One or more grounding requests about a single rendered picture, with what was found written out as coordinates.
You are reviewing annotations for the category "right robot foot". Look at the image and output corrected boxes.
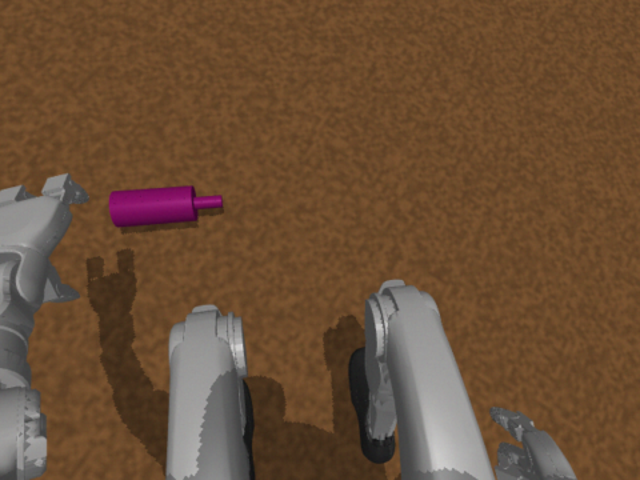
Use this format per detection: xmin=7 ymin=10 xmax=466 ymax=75
xmin=348 ymin=347 xmax=395 ymax=464

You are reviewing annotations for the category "right robot hand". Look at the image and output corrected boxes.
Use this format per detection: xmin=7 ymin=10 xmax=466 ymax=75
xmin=489 ymin=407 xmax=577 ymax=480

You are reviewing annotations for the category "bottle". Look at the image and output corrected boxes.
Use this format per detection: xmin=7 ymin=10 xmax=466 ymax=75
xmin=109 ymin=186 xmax=223 ymax=227

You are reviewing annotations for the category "left robot hand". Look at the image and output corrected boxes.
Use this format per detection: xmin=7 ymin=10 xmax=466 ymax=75
xmin=0 ymin=173 xmax=89 ymax=304

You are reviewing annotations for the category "left robot arm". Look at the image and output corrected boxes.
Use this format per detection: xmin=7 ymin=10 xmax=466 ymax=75
xmin=0 ymin=245 xmax=50 ymax=480

